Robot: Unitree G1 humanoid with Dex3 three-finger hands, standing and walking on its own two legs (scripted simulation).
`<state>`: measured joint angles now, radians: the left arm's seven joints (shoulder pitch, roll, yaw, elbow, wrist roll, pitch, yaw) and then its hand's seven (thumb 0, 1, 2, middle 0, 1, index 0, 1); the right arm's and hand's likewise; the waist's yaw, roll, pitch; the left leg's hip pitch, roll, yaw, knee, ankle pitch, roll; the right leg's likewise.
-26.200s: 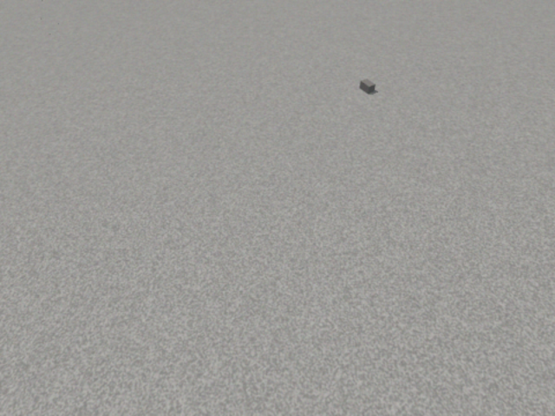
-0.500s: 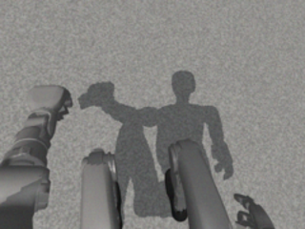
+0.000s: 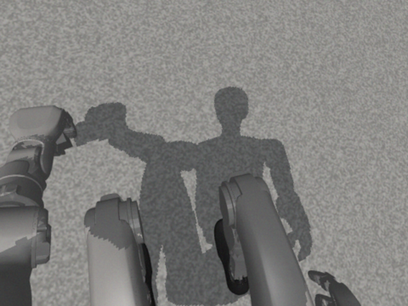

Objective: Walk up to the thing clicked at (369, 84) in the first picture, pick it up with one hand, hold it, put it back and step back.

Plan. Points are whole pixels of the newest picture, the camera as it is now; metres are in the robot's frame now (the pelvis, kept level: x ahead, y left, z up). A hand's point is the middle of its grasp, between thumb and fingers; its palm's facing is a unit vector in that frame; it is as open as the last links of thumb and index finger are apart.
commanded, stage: crouch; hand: left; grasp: from above
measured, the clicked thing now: (44, 140) +0.47 +0.29 -0.19
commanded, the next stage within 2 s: lower in 0.28 s
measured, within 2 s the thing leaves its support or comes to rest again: rests again in 1.62 s
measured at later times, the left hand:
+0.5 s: hand (55, 144) +0.46 +0.27 -0.20, palm faces -0.46 -0.01 -0.89, open 5.5 cm
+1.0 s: hand (65, 148) +0.46 +0.27 -0.25, palm faces -0.47 -0.02 -0.88, open 5.5 cm
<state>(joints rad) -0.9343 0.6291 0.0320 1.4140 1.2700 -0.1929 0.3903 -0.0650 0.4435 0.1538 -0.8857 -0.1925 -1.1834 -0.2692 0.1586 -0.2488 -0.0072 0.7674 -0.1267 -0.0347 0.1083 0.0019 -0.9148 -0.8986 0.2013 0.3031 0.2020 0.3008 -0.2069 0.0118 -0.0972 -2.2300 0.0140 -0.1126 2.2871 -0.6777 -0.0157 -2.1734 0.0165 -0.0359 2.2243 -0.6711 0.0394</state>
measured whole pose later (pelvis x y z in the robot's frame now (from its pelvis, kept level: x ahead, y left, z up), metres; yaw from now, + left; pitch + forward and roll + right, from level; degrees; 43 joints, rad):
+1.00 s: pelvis +0.01 +0.00 -0.06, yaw -3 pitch +33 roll -9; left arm -0.98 0.76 0.08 1.58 1.32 -0.23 0.52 -0.07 0.44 0.14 -0.91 -0.16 -1.20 -0.24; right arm 0.12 -0.27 0.10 0.77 -0.20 -0.08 0.15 0.00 -0.91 -0.89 0.20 0.30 0.20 0.30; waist -0.27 -0.04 0.00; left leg -2.36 0.01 -0.18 2.49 -0.71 -0.03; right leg -2.29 0.04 -0.08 2.39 -0.68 0.05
